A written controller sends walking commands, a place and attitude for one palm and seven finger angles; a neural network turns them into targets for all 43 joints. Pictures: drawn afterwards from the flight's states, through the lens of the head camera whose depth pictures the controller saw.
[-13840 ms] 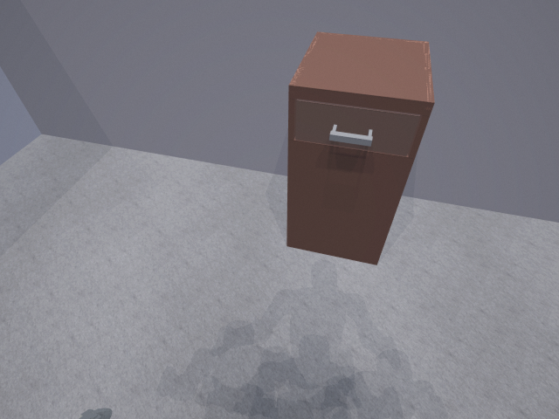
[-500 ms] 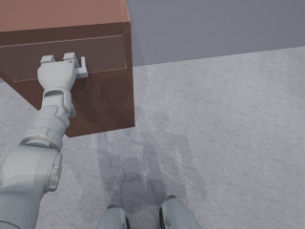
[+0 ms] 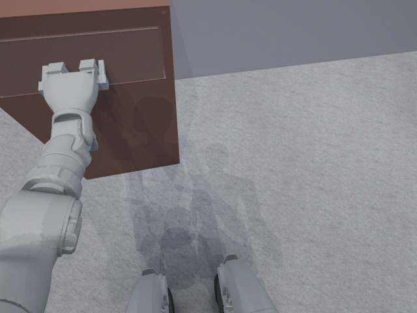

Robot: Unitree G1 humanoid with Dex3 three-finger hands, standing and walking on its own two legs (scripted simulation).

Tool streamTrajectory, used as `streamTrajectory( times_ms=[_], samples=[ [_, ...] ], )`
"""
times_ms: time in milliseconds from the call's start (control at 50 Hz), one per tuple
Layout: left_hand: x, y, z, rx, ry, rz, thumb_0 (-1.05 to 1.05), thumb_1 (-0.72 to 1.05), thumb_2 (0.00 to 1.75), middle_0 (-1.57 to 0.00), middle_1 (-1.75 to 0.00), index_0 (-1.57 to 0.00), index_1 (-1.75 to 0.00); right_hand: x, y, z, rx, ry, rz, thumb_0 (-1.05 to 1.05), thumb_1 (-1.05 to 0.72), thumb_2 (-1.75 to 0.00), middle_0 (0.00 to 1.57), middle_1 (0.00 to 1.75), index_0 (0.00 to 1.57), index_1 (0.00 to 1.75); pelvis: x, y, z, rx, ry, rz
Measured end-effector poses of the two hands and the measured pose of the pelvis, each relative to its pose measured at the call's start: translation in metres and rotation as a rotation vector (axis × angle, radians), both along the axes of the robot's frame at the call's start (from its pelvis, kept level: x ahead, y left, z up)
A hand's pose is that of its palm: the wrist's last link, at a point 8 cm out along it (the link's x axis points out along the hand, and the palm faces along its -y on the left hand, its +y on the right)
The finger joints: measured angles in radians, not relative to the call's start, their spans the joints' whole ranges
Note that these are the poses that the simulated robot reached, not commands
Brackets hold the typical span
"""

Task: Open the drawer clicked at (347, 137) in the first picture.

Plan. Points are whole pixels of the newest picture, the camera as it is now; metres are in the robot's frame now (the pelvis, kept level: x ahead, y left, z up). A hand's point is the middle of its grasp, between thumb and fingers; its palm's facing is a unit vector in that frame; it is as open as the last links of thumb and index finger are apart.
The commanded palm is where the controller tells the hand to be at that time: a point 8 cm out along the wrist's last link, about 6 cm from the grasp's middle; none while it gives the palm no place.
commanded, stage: lower the fingers behind the handle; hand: left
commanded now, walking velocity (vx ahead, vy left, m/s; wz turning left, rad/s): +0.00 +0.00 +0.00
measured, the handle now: (74, 77) +0.59 +0.20 +0.00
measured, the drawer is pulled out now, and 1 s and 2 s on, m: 0.00 0.00 0.09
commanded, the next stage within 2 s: close the thumb around the handle in 0.28 s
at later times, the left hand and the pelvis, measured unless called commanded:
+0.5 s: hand (83, 106) +0.54 +0.19 -0.02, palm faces -0.05 -0.01 -1.00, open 13.5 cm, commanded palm +0.53 +0.17 +0.03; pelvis +0.00 +0.00 +0.00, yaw +0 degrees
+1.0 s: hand (84, 106) +0.53 +0.19 -0.02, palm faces -0.05 -0.01 -1.00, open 5.7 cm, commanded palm +0.52 +0.17 +0.03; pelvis +0.00 +0.00 +0.00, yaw +0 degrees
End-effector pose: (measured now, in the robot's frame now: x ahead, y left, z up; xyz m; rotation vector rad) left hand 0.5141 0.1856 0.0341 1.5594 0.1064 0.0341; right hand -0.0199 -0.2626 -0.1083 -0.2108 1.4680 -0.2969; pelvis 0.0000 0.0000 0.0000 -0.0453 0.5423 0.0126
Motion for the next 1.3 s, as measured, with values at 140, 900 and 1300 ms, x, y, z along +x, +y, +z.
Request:
streamTrajectory(
  times_ms=[140,900,1300],
  samples=[
    [0.003,0.000,-0.001,0.007,0.006,0.011,0.00,-0.48,0.30,-0.30,-1.20,-0.31,-1.20,-0.003,-0.001,-0.003,-0.001,-0.001,0.001,0.00,-0.90,-0.90,0.20,0.30,0.20,0.30,-0.004,-0.002,-0.003,-0.001,0.005,0.002],
    [0.006,-0.001,0.001,-0.005,0.008,-0.003,0.00,0.48,0.72,-0.37,-1.30,-0.39,-1.30,-0.003,0.004,0.001,0.007,0.014,-0.007,0.00,-0.90,-0.90,0.20,0.30,0.20,0.30,0.003,0.001,0.000,-0.003,0.006,0.000],
    [-0.002,-0.003,0.001,0.008,0.006,0.007,0.00,0.72,0.80,-0.35,-1.33,-0.36,-1.34,0.010,-0.001,0.002,0.015,0.005,0.004,0.00,-0.90,-0.90,0.20,0.30,0.20,0.30,0.008,-0.003,0.005,0.002,-0.006,0.004]
  ],
)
